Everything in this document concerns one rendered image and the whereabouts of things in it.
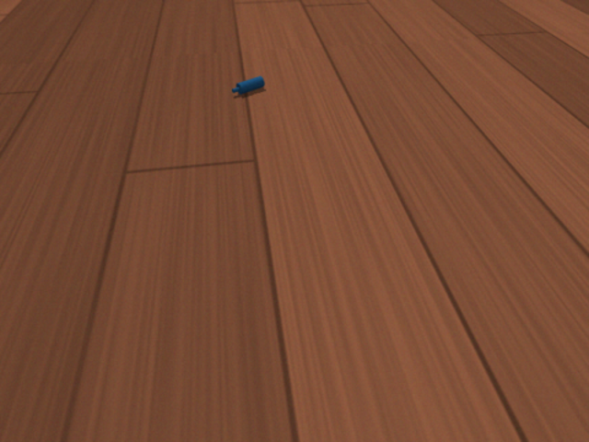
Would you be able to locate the bottle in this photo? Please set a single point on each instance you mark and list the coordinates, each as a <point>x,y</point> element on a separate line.
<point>249,85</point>

